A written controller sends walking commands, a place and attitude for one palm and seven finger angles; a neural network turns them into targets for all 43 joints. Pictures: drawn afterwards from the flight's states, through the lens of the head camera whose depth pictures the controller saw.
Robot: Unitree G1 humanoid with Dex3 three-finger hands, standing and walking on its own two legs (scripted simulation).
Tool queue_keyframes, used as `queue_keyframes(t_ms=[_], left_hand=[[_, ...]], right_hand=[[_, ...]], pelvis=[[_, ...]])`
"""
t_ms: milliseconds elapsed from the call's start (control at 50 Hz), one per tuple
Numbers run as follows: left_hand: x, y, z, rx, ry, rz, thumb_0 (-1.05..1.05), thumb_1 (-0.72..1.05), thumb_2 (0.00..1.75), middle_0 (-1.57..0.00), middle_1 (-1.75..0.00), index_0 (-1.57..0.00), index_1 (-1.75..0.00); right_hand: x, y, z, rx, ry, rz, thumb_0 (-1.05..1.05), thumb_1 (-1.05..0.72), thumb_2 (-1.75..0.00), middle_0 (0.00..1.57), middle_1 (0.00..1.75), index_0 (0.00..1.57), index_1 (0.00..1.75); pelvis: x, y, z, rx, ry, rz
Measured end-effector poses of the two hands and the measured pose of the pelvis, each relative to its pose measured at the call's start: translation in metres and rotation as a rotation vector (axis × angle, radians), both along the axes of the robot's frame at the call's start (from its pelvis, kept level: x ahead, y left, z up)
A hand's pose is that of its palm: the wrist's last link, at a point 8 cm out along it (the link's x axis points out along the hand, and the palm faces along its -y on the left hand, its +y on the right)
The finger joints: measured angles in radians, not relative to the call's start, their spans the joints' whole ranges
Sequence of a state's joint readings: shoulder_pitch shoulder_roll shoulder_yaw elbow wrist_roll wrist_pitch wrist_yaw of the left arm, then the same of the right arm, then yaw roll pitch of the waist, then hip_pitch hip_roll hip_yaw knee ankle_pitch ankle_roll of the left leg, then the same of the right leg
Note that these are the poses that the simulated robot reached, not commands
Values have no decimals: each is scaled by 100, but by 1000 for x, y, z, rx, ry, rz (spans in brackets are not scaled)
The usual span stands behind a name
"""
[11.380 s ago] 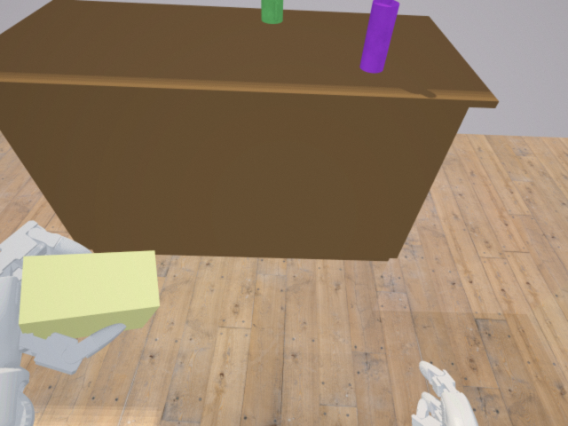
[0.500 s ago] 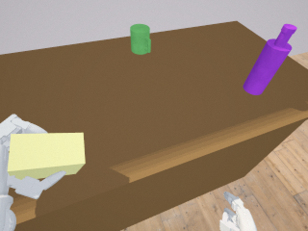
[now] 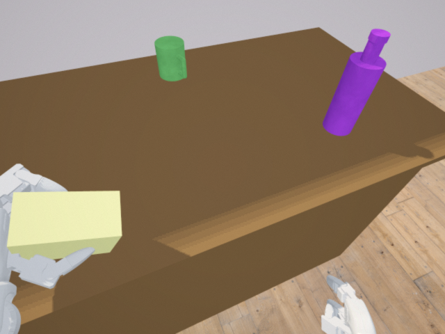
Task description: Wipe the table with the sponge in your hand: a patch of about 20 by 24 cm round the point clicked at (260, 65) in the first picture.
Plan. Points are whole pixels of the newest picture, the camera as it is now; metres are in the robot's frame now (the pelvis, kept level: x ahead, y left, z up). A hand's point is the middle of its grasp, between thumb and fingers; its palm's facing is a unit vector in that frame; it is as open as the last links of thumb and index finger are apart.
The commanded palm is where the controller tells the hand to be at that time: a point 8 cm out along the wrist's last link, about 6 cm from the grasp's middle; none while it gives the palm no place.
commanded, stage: shuffle to correct the standing spot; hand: left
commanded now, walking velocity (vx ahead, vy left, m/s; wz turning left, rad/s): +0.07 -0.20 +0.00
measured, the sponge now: (84, 225) +0.23 +0.20 +0.14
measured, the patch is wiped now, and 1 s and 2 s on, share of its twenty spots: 0.00 0.00 0.00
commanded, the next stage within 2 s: none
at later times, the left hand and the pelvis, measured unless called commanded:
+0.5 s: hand (63, 239) +0.21 +0.22 +0.16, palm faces +0.36 -0.86 -0.36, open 10.3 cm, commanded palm +0.15 +0.25 +0.18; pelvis +0.00 -0.03 +0.00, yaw +0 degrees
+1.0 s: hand (49, 234) +0.21 +0.23 +0.16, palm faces +0.35 -0.85 -0.39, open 10.3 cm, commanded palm +0.15 +0.27 +0.18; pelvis -0.01 -0.01 +0.00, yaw +0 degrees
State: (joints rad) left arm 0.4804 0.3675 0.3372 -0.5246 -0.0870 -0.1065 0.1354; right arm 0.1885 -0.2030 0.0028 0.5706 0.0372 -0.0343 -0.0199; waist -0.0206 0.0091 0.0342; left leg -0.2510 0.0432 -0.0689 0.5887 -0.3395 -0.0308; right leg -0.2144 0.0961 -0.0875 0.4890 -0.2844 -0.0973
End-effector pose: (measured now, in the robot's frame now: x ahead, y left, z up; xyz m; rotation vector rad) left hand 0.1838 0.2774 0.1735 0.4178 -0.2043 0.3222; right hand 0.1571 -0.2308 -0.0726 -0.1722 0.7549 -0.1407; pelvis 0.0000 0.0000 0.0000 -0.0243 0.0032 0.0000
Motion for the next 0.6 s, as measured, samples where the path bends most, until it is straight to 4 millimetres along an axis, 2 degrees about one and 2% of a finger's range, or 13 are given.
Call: queue_keyframes(t_ms=[100, 200, 460, 600], left_hand=[[3, -10, 2, 2, -4, -10, -1, -51, 101, -70, -135, -71, -135], [1, -14, 4, 23, 3, -2, -1, -51, 101, -70, -135, -71, -135], [-16, -23, -4, -25, 37, 31, -1, -51, 101, -70, -135, -71, -135], [-18, -21, 4, -3, 20, 39, -1, -51, 101, -70, -135, -71, -135]], right_hand=[[0, -16, 2, -9, 14, -21, 1, -90, -90, 20, 30, 20, 29], [0, -24, 0, -16, 26, -19, 1, -90, -90, 20, 30, 20, 29], [-2, -19, 0, 15, 29, 20, 1, -90, -90, 20, 30, 20, 29], [-1, -15, 2, 22, 10, 34, 1, -90, -90, 20, 30, 20, 29]], pelvis=[[4, -10, 0, 16, -5, 2], [6, -17, 0, 17, 0, 6], [-3, -27, 3, 16, -10, 6], [-12, -27, 3, 9, -19, 5]])
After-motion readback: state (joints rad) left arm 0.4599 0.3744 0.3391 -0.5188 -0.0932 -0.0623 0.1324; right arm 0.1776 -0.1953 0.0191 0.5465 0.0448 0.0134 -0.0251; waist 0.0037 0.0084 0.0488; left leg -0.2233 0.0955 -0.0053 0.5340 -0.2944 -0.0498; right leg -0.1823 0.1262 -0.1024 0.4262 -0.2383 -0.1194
